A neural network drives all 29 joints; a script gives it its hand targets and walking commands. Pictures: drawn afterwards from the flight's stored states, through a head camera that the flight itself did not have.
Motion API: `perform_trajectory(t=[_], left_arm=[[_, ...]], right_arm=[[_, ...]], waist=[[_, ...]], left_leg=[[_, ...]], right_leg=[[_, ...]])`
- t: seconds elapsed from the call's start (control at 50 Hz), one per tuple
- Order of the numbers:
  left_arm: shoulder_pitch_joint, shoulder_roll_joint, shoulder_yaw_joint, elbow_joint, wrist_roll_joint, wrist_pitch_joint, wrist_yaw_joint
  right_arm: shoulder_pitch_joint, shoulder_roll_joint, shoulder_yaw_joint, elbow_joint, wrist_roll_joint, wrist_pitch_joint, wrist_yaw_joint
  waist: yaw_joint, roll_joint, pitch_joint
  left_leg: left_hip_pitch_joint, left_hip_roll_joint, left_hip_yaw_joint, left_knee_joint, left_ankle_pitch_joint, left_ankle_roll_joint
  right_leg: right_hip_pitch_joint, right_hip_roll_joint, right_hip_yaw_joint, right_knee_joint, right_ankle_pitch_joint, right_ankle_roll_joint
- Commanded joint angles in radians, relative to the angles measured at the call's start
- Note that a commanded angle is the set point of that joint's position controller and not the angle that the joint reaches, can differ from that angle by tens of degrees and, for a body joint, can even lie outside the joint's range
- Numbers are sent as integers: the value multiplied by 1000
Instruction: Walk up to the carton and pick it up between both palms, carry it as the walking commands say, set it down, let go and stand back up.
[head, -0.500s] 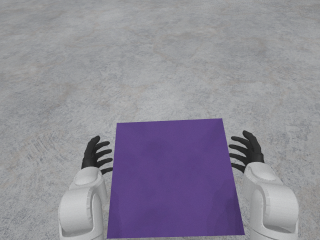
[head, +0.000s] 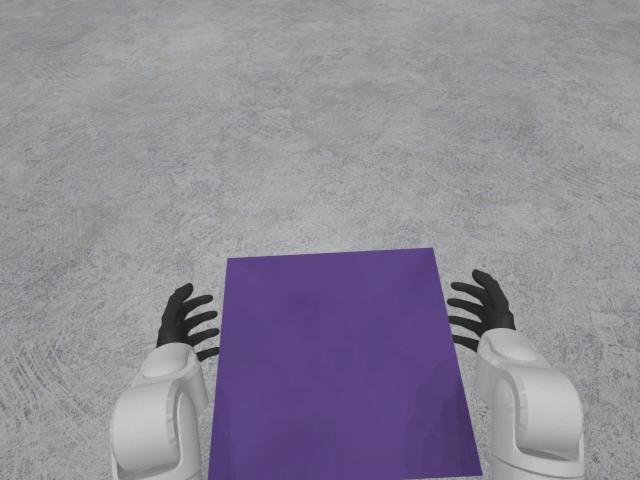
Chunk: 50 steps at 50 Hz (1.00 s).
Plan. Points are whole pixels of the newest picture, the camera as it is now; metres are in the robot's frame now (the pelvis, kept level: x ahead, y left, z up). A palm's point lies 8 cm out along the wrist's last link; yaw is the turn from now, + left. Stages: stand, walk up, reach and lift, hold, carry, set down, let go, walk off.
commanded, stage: carry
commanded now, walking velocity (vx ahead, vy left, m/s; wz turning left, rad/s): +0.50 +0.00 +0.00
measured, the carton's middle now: (335, 365) +0.27 +0.00 -0.01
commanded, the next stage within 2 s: none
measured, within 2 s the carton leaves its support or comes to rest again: neither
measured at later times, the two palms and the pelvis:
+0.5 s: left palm (236, 202) +0.48 +0.13 +0.09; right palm (462, 187) +0.50 -0.21 +0.08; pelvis +0.23 -0.05 +0.00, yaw +2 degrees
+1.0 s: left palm (217, 230) +0.44 +0.15 +0.07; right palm (456, 209) +0.45 -0.19 +0.08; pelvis +0.19 -0.02 -0.02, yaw +2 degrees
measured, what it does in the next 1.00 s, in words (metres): walks ahead: right foot, then left foot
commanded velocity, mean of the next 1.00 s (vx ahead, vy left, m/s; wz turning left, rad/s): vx -0.21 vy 0.00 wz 0.00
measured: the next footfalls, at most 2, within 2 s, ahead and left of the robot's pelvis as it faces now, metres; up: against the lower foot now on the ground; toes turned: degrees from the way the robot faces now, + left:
right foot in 0.24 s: +0.30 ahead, -0.13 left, +0.00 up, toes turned -8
left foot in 0.54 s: +0.28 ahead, +0.09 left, +0.00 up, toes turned +9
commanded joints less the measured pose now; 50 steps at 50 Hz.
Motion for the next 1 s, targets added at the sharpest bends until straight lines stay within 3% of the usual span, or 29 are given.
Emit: perform_trajectory(t=[0.0, 0.04, 0.12, 0.16, 0.2, 0.22, 0.24, 0.26, 0.3, 0.32, 0.34, 0.38, 0.46, 0.5, 0.52, 0.54, 0.56, 0.6, 0.64, 0.66, 0.7, 0.72, 0.74, 0.78, 0.82, 0.9, 0.94, 0.96, 0.98], left_arm=[[-443, -984, -757, -95, -410, -35, -275], [-405, -972, -744, -76, -383, -42, -261], [-371, -932, -737, -86, -372, -38, -239], [-367, -914, -733, -101, -377, -33, -237], [-365, -895, -734, -119, -384, -21, -238], [-365, -884, -733, -120, -386, -13, -240], [-340, -869, -717, -100, -384, -8, -243], [-321, -890, -704, -80, -390, -12, -247], [-369, -923, -703, -109, -415, -23, -255], [-382, -929, -698, -118, -413, -31, -258], [-396, -948, -707, -114, -416, -29, -264], [-393, -975, -717, -142, -431, -41, -271], [-365, -958, -724, -140, -427, -52, -269], [-364, -942, -723, -141, -423, -52, -267], [-357, -932, -719, -134, -417, -50, -265], [-375, -918, -725, -139, -413, -45, -262], [-380, -922, -726, -137, -407, -42, -259], [-391, -931, -736, -120, -405, -39, -259], [-414, -938, -741, -123, -418, -43, -265], [-402, -938, -736, -113, -421, -43, -267], [-388, -931, -727, -86, -420, -44, -271], [-388, -930, -725, -85, -418, -44, -271], [-388, -923, -720, -96, -418, -43, -271], [-378, -906, -705, -106, -401, -42, -267], [-383, -910, -703, -114, -395, -45, -263], [-377, -899, -698, -109, -390, -40, -255], [-373, -885, -698, -91, -389, -32, -251], [-360, -885, -696, -78, -385, -27, -249], [-394, -884, -711, -95, -386, -24, -248]], right_arm=[[-423, 987, 733, -116, 429, -13, 281], [-418, 958, 732, -121, 435, -17, 289], [-383, 914, 711, -117, 432, -13, 292], [-365, 898, 702, -118, 425, -8, 288], [-348, 872, 690, -116, 413, 1, 282], [-339, 855, 686, -113, 407, 7, 278], [-334, 845, 688, -112, 403, 17, 272], [-358, 861, 709, -128, 411, 21, 268], [-365, 917, 725, -120, 434, 16, 272], [-416, 934, 739, -124, 441, 9, 275], [-400, 958, 732, -97, 441, 9, 275], [-382, 980, 728, -120, 440, -8, 275], [-372, 967, 726, -127, 433, -23, 274], [-360, 952, 719, -116, 427, -20, 279], [-354, 936, 712, -107, 423, -18, 281], [-344, 919, 698, -91, 414, -18, 281], [-349, 924, 702, -90, 420, -17, 282], [-370, 928, 705, -81, 419, -17, 285], [-380, 929, 700, -90, 410, -21, 281], [-369, 929, 701, -95, 404, -21, 277], [-366, 930, 710, -103, 399, -20, 272], [-374, 933, 715, -106, 402, -17, 272], [-384, 932, 719, -103, 409, -15, 274], [-382, 930, 721, -81, 416, -13, 279], [-390, 937, 718, -78, 426, -16, 282], [-387, 922, 709, -73, 426, -10, 282], [-371, 909, 694, -53, 417, -3, 283], [-369, 888, 687, -50, 410, 0, 284], [-361, 881, 676, -30, 406, -6, 286]], waist=[[6, 76, -227], [7, 121, -193], [2, 202, -183], [3, 214, -198], [16, 151, -224], [17, 91, -253], [26, -74, -323], [40, -223, -377], [25, -119, -391], [20, -95, -368], [21, -102, -353], [15, -146, -341], [10, -136, -381], [1, -114, -368], [4, -67, -363], [4, 70, -362], [5, 173, -362], [14, 239, -307], [14, 177, -291], [11, 109, -316], [13, -100, -347], [17, -189, -323], [25, -183, -310], [20, -132, -279], [16, -126, -274], [18, -150, -293], [13, -107, -266], [17, 32, -257], [6, 291, -239]], left_leg=[[414, 321, -351, -257, 241, 97], [375, 290, -261, -277, 259, 80], [403, 207, -83, -167, 734, 10], [410, 180, -36, -86, 746, -29], [321, 139, 14, 60, 598, -91], [257, 107, 21, 159, 443, -116], [79, 60, -1, 315, 146, -144], [-79, 14, -94, 444, -305, -142], [-136, 10, -220, 523, -386, -110], [-108, 22, -247, 505, -377, -91], [-75, 35, -253, 430, -339, -89], [-68, 27, -223, 342, -282, -95], [-31, 6, -145, 168, -62, -99], [43, 41, -148, 63, 161, -83], [106, 104, -196, 69, 403, -56], [170, 209, -294, 122, 782, -11], [226, 273, -348, 142, 1029, 30], [261, 292, -315, 149, 1157, 46], [202, 243, -269, 174, 982, 7], [156, 209, -245, 204, 788, -14], [-44, 99, -181, 307, 102, -75], [-140, 37, -146, 390, -278, -93], [-178, 24, -172, 483, -403, -89], [-187, 23, -210, 552, -369, -78], [-155, 27, -198, 482, -289, -77], [-42, -7, -138, 233, -181, -75], [44, 46, -189, 27, -25, -55], [97, 182, -349, -45, 165, -13], [80, 365, -543, -68, 360, 87]], right_leg=[[-245, -68, 58, -140, 43, 3], [-206, -32, -10, -277, 89, 3], [-139, 46, -118, -503, 334, 6], [-63, 65, -142, -588, 446, 0], [145, 50, -146, -708, 653, -3], [262, -17, -104, -711, 865, -4], [489, -184, 52, -597, 1371, -79], [639, -307, 224, -593, 1653, -172], [566, -319, 211, -585, 1481, -221], [455, -300, 186, -597, 1290, -171], [382, -275, 144, -617, 1149, -165], [363, -260, 98, -587, 1179, -159], [359, -226, 44, -485, 1199, -113], [283, -192, 27, -440, 1061, -78], [196, -163, 18, -412, 857, -54], [88, -122, 2, -357, 620, -31], [3, -77, -7, -310, 390, -14], [-69, -7, -54, -374, 94, 6], [8, -18, -46, -463, 263, 10], [77, -62, 4, -471, 483, -11], [246, -232, 186, -512, 1060, -109], [281, -320, 258, -557, 1175, -169], [281, -363, 287, -577, 1171, -206], [220, -341, 228, -584, 1031, -211], [178, -273, 128, -556, 931, -168], [130, -235, 120, -546, 693, -127], [44, -182, 100, -493, 492, -71], [-58, -111, 55, -390, 260, -31], [-177, -9, -31, -248, -31, 3]])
